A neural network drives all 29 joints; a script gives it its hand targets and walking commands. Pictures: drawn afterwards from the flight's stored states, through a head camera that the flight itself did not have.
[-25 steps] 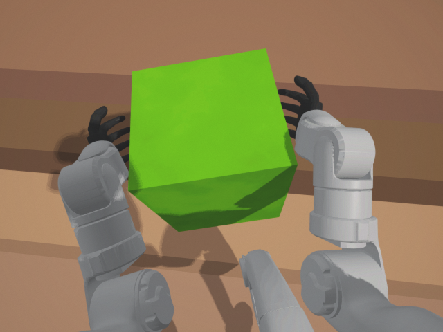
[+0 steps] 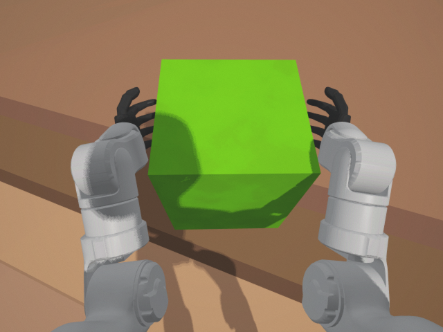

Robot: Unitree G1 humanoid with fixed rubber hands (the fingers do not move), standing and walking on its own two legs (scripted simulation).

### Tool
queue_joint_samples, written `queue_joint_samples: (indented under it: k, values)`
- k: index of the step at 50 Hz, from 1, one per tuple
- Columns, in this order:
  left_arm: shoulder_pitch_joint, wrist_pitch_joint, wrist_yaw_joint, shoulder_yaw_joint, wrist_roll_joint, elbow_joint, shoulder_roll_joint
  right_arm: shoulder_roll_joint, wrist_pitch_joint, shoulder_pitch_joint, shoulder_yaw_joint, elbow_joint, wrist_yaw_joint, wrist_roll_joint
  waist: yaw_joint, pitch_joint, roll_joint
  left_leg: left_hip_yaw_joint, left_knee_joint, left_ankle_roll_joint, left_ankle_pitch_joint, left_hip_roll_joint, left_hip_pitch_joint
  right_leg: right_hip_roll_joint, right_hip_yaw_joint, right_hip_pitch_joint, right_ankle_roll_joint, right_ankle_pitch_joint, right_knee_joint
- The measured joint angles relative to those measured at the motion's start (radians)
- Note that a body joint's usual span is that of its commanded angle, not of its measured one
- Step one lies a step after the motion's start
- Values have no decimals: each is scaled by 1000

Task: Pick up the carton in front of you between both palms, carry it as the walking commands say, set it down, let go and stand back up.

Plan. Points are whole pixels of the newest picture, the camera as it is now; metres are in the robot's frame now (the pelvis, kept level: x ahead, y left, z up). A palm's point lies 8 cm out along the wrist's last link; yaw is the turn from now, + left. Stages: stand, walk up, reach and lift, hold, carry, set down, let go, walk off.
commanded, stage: carry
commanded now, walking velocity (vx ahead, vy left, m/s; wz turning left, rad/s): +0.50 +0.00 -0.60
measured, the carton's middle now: (227, 155) +0.39 +0.02 +0.13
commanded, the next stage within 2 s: none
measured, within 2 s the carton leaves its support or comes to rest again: neither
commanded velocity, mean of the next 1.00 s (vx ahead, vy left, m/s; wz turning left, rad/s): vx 0.50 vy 0.00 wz -0.53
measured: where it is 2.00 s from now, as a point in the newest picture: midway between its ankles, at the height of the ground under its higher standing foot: (397, 132)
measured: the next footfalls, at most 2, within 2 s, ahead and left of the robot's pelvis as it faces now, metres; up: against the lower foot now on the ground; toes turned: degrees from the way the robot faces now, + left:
right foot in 0.28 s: +0.29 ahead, -0.13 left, +0.16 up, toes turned -14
left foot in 0.72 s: +0.63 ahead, -0.10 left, +0.31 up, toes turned -23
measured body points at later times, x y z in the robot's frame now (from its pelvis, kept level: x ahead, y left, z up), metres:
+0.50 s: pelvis +0.25 -0.10 +0.14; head +0.30 -0.10 +0.58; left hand +0.62 +0.01 +0.22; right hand +0.58 -0.30 +0.22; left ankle +0.26 +0.02 -0.37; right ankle +0.25 -0.12 -0.57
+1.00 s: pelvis +0.53 -0.20 +0.31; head +0.52 -0.19 +0.76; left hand +0.91 -0.30 +0.47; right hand +0.70 -0.54 +0.49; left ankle +0.59 -0.09 -0.42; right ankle +0.49 -0.31 -0.24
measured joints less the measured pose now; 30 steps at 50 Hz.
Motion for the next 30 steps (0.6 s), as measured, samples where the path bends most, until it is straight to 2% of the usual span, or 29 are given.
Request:
queue_joint_samples:
  k: [2, 4, 6, 7, 9, 11, 13, 14, 15, 16, 18, 19, 20, 21, 23, 26, 28, 30]
  values:
    - [-22, 12, -18, 36, 27, 45, 10, -2, 25, -6, 24, 31, -3, 32, -82, -17, 5, 14, -10, -10, -60, -11, 30, 34, 23, -187, 8, -129, 508]
    - [-18, 24, -17, 87, 71, 72, -12, 4, 62, 19, 38, 31, -9, 67, -149, -31, 20, 19, -32, -12, -77, 3, 75, 74, 5, -365, -17, -227, 948]
    - [-8, 32, -10, 118, 110, 75, -49, 1, 77, 49, 40, 24, -29, 87, -197, -14, 28, 19, -63, -25, -94, 30, 147, 82, -22, -520, -41, -273, 1180]
    - [-1, 31, -5, 120, 128, 74, -70, -2, 76, 61, 45, 21, -45, 99, -210, 1, 27, 22, -83, -33, -104, 44, 189, 70, -29, -591, -46, -271, 1207]
    - [19, 16, 5, 128, 160, 63, -108, -10, 71, 73, 28, 24, -44, 123, -208, 27, 27, 39, -159, -60, -104, 73, 285, 19, -56, -691, -44, -230, 1070]
    - [36, 0, 11, 127, 178, 52, -126, -12, 54, 63, 9, 48, -44, 137, -182, 37, 41, 79, -278, -56, -42, 111, 372, -26, -123, -688, -46, -167, 766]
    - [53, -21, 4, 105, 175, 64, -122, -5, 27, 75, -8, 59, -36, 135, -123, 35, 28, 124, -266, -52, -30, 137, 388, -21, -176, -585, -73, -133, 511]
    - [66, -30, -5, 90, 163, 73, -120, 3, 14, 91, -18, 59, -25, 128, -74, 35, 15, 141, -168, -48, -16, 157, 357, 7, -190, -490, -83, -141, 379]
    - [75, -36, -16, 75, 148, 77, -116, 11, -2, 102, -30, 57, -9, 115, -19, 53, 13, 130, 14, -46, 15, 193, 287, 43, -201, -411, -88, -170, 300]
    - [82, -43, -27, 57, 129, 75, -110, 16, -23, 106, -39, 57, 9, 96, 27, 79, 7, 52, 306, -68, 10, 195, 166, 64, -205, -379, -89, -166, 273]
    - [121, -62, -22, 9, 90, 62, -97, 28, -64, 125, -56, 63, 26, 47, 97, 124, 6, -97, 901, -79, 9, 127, -80, 101, -199, -302, -89, -123, 193]
    - [150, -71, -13, -10, 79, 55, -94, 43, -77, 144, -64, 57, 30, 27, 119, 139, 13, -136, 1110, -67, 11, 88, -172, 121, -190, -249, -86, -100, 131]
    - [177, -79, -8, -21, 66, 50, -92, 62, -86, 167, -71, 46, 34, 8, 134, 148, 17, -156, 1248, -54, 5, 56, -252, 138, -176, -192, -81, -80, 59]
    - [197, -85, -5, -27, 54, 49, -90, 81, -94, 191, -75, 31, 38, -7, 141, 154, 17, -160, 1332, -40, -7, 31, -325, 152, -156, -133, -69, -64, -21]
    - [214, -104, -8, -35, 35, 55, -84, 108, -114, 229, -74, 2, 43, -31, 144, 165, 8, -126, 1363, -23, -58, 12, -448, 160, -113, -23, -78, -14, -170]
    - [190, -138, -26, -48, 30, 72, -80, 101, -143, 256, -49, -35, 46, -48, 134, 151, -1, -48, 1382, 3, -167, 20, -634, 148, -38, 98, -72, 31, -340]
    - [169, -157, -29, -51, 27, 74, -81, 77, -153, 267, -20, -55, 45, -42, 124, 131, 6, -20, 1487, 22, -240, 29, -766, 135, 14, 162, -63, 34, -406]
    - [163, -163, -34, -49, 24, 58, -79, 60, -154, 269, 9, -70, 38, -29, 104, 112, 14, -2, 1513, 23, -266, 44, -875, 116, 69, 230, -50, 24, -459]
